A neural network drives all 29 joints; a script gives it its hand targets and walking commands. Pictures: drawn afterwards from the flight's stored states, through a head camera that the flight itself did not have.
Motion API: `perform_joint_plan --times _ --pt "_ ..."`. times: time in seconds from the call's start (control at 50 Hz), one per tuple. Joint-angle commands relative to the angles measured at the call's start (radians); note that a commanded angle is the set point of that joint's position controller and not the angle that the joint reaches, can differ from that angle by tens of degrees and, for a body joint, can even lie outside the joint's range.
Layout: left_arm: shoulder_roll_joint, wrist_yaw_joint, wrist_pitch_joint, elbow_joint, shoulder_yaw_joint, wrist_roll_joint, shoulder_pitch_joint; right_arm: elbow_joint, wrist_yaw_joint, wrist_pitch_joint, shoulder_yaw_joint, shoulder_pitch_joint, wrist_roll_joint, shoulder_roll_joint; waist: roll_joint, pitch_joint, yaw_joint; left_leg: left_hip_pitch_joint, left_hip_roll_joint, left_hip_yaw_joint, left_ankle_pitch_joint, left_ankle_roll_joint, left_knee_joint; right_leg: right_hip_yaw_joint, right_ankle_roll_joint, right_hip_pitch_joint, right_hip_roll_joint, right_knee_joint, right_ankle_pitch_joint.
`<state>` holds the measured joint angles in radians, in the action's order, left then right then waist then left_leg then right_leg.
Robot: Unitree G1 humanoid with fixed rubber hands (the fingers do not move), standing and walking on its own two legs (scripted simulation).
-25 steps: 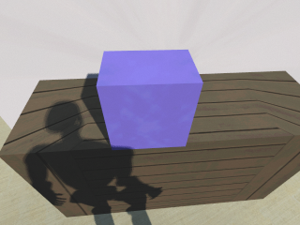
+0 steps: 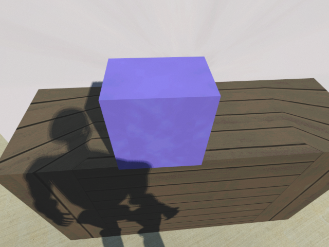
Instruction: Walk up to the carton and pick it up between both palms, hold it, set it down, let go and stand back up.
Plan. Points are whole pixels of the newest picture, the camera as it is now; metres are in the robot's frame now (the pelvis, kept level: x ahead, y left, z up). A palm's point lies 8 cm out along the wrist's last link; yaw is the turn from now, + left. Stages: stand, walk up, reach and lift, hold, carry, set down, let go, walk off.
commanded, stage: stand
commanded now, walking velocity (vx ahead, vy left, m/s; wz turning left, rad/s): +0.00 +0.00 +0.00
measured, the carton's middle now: (159, 116) +0.45 +0.03 +0.08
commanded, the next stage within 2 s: none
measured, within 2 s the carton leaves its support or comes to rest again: neither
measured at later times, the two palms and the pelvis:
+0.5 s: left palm out of the picture +0.04 +0.25 -0.13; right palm out of the picture +0.04 -0.25 -0.13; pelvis +0.01 +0.00 +0.00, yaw +0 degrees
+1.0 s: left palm out of the picture +0.04 +0.24 -0.13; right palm out of the picture +0.04 -0.23 -0.13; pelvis +0.02 +0.00 +0.00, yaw +0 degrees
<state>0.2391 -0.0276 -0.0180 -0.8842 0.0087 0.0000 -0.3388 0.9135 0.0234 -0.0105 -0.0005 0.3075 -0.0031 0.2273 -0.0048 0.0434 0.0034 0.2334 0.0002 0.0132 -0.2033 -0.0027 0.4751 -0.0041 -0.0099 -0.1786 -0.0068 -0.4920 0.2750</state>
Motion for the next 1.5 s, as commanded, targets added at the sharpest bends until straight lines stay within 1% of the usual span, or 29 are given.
perform_joint_plan --times 0.0,0.04,0.06,0.1,0.14,0.2,0.22,0.24,0.26,0.32,0.34,0.38,0.42,0.44,0.48,0.5,0.52,0.54,0.56,0.62,0.64,0.7,0.76,1.08,1.48 --pt "0.138 -0.004 -0.010 0.038 -0.027 -0.001 -0.059 -0.033 0.006 -0.010 -0.027 0.056 0.002 0.136 -0.007 0.031 0.004 -0.032 0.096 -0.110 0.061 -0.017 -0.096 0.119 -0.006 -0.082 0.102 0.147 -0.068" --pt "0.133 -0.005 -0.009 0.033 -0.027 0.001 -0.061 -0.032 0.007 -0.008 -0.027 0.049 0.002 0.134 0.009 0.024 0.000 -0.039 0.100 -0.110 0.067 -0.018 -0.095 0.119 -0.003 -0.073 0.104 0.146 -0.076" --pt "0.139 -0.005 -0.009 0.026 -0.030 0.000 -0.056 -0.031 0.007 -0.009 -0.024 0.050 0.003 0.131 0.006 0.022 0.001 -0.039 0.100 -0.111 0.074 -0.016 -0.098 0.116 -0.004 -0.069 0.102 0.143 -0.087" --pt "0.134 -0.004 -0.007 0.028 -0.028 -0.003 -0.054 -0.029 0.008 -0.008 -0.024 0.049 0.003 0.134 -0.008 0.040 -0.001 -0.022 0.100 -0.112 0.048 -0.016 -0.108 0.112 -0.005 -0.072 0.098 0.148 -0.059" --pt "0.129 -0.005 -0.007 0.023 -0.027 0.001 -0.053 -0.023 0.009 -0.009 -0.022 0.043 0.002 0.132 0.009 0.032 -0.004 -0.032 0.099 -0.108 0.078 -0.018 -0.100 0.115 -0.003 -0.057 0.104 0.146 -0.095" --pt "0.135 -0.007 -0.009 0.014 -0.026 0.001 -0.052 -0.015 0.011 -0.010 -0.020 0.047 0.002 0.127 0.003 0.016 -0.001 -0.052 0.101 -0.104 0.122 -0.018 -0.093 0.115 -0.003 -0.049 0.106 0.144 -0.131" --pt "0.131 -0.007 -0.009 0.014 -0.025 -0.001 -0.052 -0.017 0.011 -0.009 -0.019 0.046 0.003 0.129 -0.002 0.024 -0.002 -0.049 0.102 -0.105 0.115 -0.018 -0.095 0.115 -0.004 -0.054 0.105 0.147 -0.121" --pt "0.126 -0.006 -0.007 0.013 -0.023 -0.002 -0.050 -0.016 0.011 -0.008 -0.020 0.039 0.004 0.134 0.009 0.030 0.000 -0.049 0.099 -0.101 0.106 -0.017 -0.099 0.116 -0.002 -0.059 0.105 0.151 -0.112" --pt "0.134 -0.007 -0.007 0.011 -0.026 -0.001 -0.044 -0.016 0.011 -0.008 -0.020 0.039 0.002 0.133 -0.005 0.032 0.002 -0.052 0.101 -0.105 0.102 -0.017 -0.102 0.113 -0.002 -0.058 0.103 0.151 -0.105" --pt "0.129 -0.007 -0.005 0.001 -0.026 0.000 -0.054 -0.006 0.011 -0.007 -0.020 0.044 0.005 0.128 0.007 0.039 -0.001 -0.041 0.101 -0.105 0.091 -0.018 -0.105 0.111 -0.001 -0.046 0.105 0.154 -0.096" --pt "0.127 -0.007 -0.004 -0.002 -0.027 -0.001 -0.054 -0.005 0.012 -0.007 -0.018 0.040 0.005 0.124 0.001 0.049 -0.004 -0.041 0.100 -0.104 0.097 -0.016 -0.106 0.109 0.000 -0.058 0.104 0.157 -0.100" --pt "0.126 -0.007 -0.002 -0.004 -0.026 -0.001 -0.051 0.000 0.012 -0.005 -0.020 0.042 0.006 0.125 0.012 0.056 -0.001 -0.029 0.099 -0.106 0.061 -0.014 -0.116 0.112 -0.001 -0.057 0.101 0.162 -0.076" --pt "0.122 -0.007 -0.003 -0.010 -0.024 -0.001 -0.048 0.005 0.013 -0.005 -0.018 0.032 0.006 0.126 0.002 0.065 -0.004 -0.032 0.099 -0.104 0.065 -0.012 -0.117 0.114 0.000 -0.061 0.103 0.167 -0.081" --pt "0.122 -0.008 -0.004 -0.012 -0.023 -0.001 -0.047 0.006 0.013 -0.006 -0.019 0.039 0.005 0.124 -0.001 0.059 0.001 -0.039 0.098 -0.101 0.078 -0.012 -0.111 0.113 0.001 -0.059 0.103 0.170 -0.093" --pt "0.115 -0.008 -0.005 -0.017 -0.022 -0.004 -0.050 0.010 0.014 -0.007 -0.017 0.038 0.003 0.123 -0.007 0.040 -0.002 -0.056 0.102 -0.101 0.079 -0.014 -0.114 0.111 0.001 -0.058 0.102 0.166 -0.092" --pt "0.118 -0.008 -0.005 -0.016 -0.023 -0.002 -0.044 0.013 0.014 -0.008 -0.017 0.038 0.004 0.122 0.003 0.046 0.002 -0.044 0.101 -0.100 0.079 -0.013 -0.116 0.108 0.001 -0.059 0.101 0.163 -0.095" --pt "0.124 -0.009 -0.005 -0.017 -0.025 -0.001 -0.038 0.013 0.014 -0.009 -0.017 0.039 0.005 0.118 -0.002 0.038 0.001 -0.043 0.103 -0.103 0.087 -0.015 -0.114 0.107 0.000 -0.042 0.104 0.162 -0.098" --pt "0.117 -0.009 -0.006 -0.022 -0.024 0.000 -0.044 0.014 0.014 -0.009 -0.018 0.033 0.005 0.123 0.004 0.027 -0.004 -0.049 0.103 -0.099 0.103 -0.014 -0.109 0.109 0.001 -0.034 0.107 0.162 -0.116" --pt "0.120 -0.010 -0.007 -0.024 -0.024 0.000 -0.047 0.016 0.014 -0.009 -0.016 0.033 0.006 0.123 0.000 0.017 0.000 -0.057 0.099 -0.098 0.111 -0.013 -0.110 0.109 0.001 -0.037 0.105 0.160 -0.122" --pt "0.116 -0.010 -0.006 -0.031 -0.023 -0.002 -0.053 0.021 0.016 -0.008 -0.015 0.031 0.006 0.113 0.010 0.035 -0.004 -0.052 0.103 -0.095 0.117 -0.014 -0.111 0.105 0.003 -0.038 0.105 0.159 -0.123" --pt "0.105 -0.010 -0.008 -0.035 -0.024 -0.001 -0.050 0.031 0.016 -0.010 -0.013 0.048 0.000 0.108 0.031 -0.003 -0.003 -0.064 0.101 -0.101 0.105 -0.014 -0.107 0.104 -0.004 -0.019 0.102 0.167 -0.112" --pt "0.107 -0.011 -0.008 -0.041 -0.025 -0.002 -0.041 0.035 0.018 -0.010 -0.014 0.041 0.000 0.108 0.013 0.019 -0.002 -0.062 0.103 -0.103 0.105 -0.013 -0.109 0.100 -0.004 -0.032 0.101 0.169 -0.116" --pt "0.098 -0.011 -0.007 -0.051 -0.024 -0.001 -0.044 0.044 0.018 -0.009 -0.014 0.047 0.002 0.107 0.007 0.035 -0.002 -0.050 0.103 -0.104 0.109 -0.012 -0.113 0.097 -0.003 -0.031 0.102 0.171 -0.120" --pt "0.082 -0.016 -0.006 -0.086 -0.023 -0.003 -0.037 0.073 0.023 -0.012 -0.014 0.056 0.002 0.087 0.008 0.040 -0.003 -0.050 0.101 -0.105 0.142 -0.011 -0.121 0.085 -0.001 -0.007 0.107 0.172 -0.145" --pt "0.066 -0.020 -0.002 -0.123 -0.018 -0.003 -0.040 0.099 0.028 -0.011 -0.013 0.062 0.003 0.071 0.008 0.045 -0.003 -0.049 0.099 -0.108 0.147 -0.010 -0.128 0.075 0.002 0.004 0.111 0.176 -0.143"
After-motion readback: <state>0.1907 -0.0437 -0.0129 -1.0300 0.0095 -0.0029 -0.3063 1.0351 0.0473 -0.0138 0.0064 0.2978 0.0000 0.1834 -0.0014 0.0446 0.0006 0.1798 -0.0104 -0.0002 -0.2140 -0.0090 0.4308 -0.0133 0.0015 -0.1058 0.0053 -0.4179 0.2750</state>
